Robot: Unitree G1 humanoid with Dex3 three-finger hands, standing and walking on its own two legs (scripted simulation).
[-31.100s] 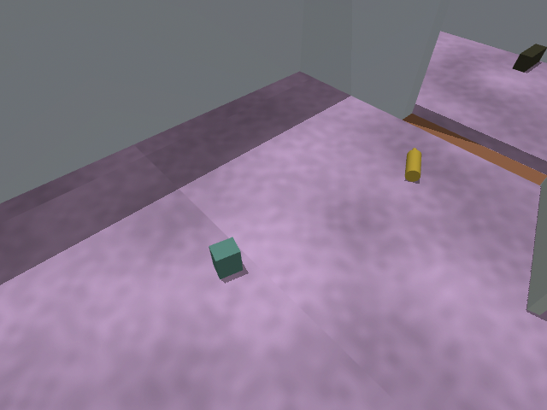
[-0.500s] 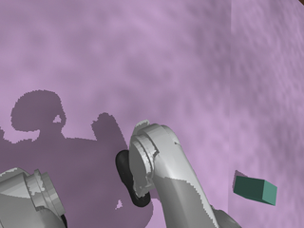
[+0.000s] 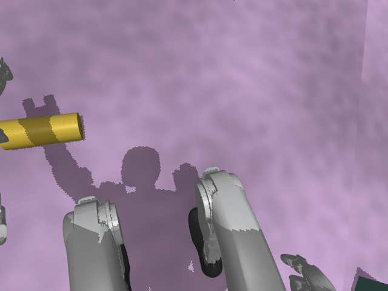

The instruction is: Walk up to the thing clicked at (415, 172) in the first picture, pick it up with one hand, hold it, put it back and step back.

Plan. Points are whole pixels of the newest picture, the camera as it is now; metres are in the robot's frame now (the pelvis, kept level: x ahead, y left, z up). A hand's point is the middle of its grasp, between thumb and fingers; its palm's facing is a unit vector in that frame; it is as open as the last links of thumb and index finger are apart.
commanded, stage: withdraw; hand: left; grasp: from above
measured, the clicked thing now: (32, 131) +0.54 +0.31 -0.33
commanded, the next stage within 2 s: home in 0.28 s
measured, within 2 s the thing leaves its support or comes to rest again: neither
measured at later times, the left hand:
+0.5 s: hand (20, 115) +0.53 +0.29 -0.21, palm faces -0.38 -0.06 -0.93, open 13.0 cm
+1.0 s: hand out of the picture +0.39 +0.28 -0.02, palm faces -0.29 -0.62 -0.73, open 8.0 cm
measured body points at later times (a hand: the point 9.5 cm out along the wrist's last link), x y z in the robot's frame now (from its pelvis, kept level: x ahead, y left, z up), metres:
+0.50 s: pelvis +0.00 +0.00 -0.05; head +0.27 +0.08 +0.30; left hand +0.55 +0.29 -0.16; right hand +0.01 -0.26 -0.13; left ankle +0.08 +0.12 -0.34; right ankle +0.12 -0.14 -0.34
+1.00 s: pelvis +0.01 +0.00 +0.09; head +0.20 +0.06 +0.50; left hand +0.40 +0.31 +0.02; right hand +0.17 -0.27 -0.02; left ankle +0.08 +0.12 -0.34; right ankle +0.12 -0.14 -0.34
